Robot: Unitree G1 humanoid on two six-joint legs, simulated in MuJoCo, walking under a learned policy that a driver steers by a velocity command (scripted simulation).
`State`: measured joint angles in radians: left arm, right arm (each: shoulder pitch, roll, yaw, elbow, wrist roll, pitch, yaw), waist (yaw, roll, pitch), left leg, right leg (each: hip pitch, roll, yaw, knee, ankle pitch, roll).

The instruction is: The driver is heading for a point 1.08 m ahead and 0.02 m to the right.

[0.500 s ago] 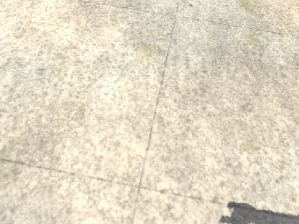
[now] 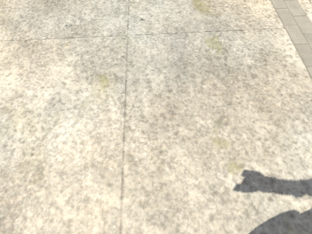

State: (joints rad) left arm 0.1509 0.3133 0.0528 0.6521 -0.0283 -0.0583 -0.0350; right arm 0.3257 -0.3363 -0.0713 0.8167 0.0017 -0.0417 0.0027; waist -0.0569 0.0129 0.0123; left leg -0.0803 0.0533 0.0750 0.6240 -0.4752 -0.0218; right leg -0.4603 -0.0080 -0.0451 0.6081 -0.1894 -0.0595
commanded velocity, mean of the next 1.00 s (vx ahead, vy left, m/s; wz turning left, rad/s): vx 0.49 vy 0.00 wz -0.02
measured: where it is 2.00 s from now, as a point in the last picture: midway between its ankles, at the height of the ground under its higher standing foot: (148, 126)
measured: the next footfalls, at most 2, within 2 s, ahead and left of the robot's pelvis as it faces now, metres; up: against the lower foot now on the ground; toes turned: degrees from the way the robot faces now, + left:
left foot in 0.46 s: +0.46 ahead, +0.04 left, +0.00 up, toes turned -15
right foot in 0.94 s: +0.68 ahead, -0.21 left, +0.00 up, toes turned +5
